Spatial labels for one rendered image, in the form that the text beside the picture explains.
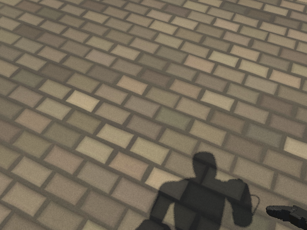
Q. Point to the right robot hand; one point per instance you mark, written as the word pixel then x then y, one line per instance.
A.
pixel 293 214

